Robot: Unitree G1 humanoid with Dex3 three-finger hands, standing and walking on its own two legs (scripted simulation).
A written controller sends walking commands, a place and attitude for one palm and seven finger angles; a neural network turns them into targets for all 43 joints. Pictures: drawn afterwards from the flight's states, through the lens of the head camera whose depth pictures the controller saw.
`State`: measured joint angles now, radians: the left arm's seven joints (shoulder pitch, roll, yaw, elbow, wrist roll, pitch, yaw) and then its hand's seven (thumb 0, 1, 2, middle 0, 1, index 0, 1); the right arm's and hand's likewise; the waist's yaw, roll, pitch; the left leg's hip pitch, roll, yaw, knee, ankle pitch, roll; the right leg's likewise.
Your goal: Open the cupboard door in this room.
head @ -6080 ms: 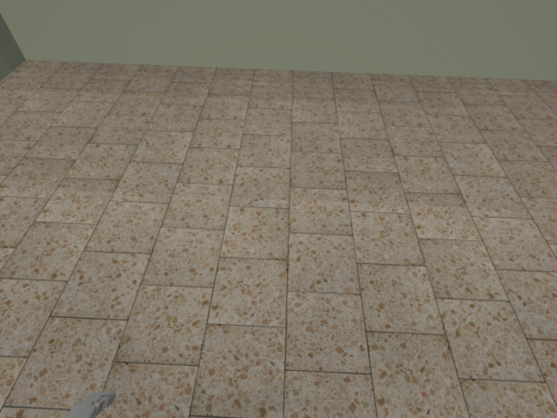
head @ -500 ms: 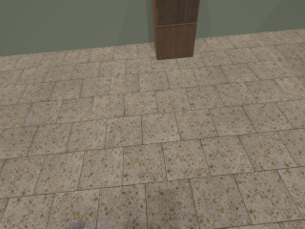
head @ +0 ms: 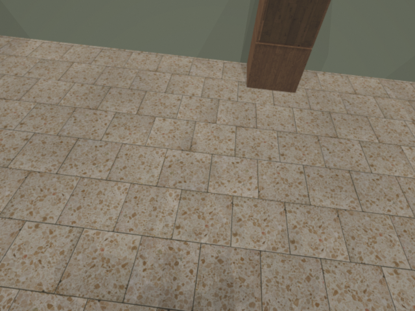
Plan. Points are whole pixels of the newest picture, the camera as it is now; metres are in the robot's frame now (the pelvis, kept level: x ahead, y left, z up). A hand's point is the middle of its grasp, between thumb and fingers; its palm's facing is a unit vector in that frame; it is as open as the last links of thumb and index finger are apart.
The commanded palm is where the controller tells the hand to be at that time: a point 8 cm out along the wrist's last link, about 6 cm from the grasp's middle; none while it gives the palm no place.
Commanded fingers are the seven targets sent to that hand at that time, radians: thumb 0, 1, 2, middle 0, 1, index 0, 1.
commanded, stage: stand and wait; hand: left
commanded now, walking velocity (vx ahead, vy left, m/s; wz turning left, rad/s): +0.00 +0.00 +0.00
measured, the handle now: out of the picture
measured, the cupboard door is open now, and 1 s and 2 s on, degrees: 0 0 0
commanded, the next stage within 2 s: turn or walk to find it in 0.14 s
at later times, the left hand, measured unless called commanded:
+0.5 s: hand out of the picture +0.00 +0.20 -0.17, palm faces +0.03 -0.98 -0.20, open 7.4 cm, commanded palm none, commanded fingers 0.00 0.90 0.90 -0.20 -0.30 -0.20 -0.30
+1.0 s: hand out of the picture -0.01 +0.18 -0.18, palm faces +0.08 -0.98 -0.20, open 7.3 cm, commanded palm none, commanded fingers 0.00 0.90 0.90 -0.20 -0.30 -0.20 -0.30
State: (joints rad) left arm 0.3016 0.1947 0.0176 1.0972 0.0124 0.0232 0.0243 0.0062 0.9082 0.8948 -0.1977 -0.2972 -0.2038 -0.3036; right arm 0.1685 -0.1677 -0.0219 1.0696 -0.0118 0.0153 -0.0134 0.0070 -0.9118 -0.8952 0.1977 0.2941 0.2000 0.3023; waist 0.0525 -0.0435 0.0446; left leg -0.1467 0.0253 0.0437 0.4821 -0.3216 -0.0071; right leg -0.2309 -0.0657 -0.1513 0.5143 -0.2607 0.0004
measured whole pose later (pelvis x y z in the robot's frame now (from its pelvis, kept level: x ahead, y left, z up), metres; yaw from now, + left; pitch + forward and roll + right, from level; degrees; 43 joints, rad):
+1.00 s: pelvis -0.01 +0.01 +0.00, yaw +2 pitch +0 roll +0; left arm 0.25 0.15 0.03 1.11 0.02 0.02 0.03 0.00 0.91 0.89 -0.20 -0.30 -0.20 -0.30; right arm 0.29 -0.14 -0.02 1.12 -0.01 0.02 -0.01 0.01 -0.91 -0.89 0.20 0.29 0.20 0.30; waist 0.00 0.01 0.05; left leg -0.20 0.00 0.01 0.51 -0.31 0.00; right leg -0.25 -0.09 -0.18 0.52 -0.26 0.01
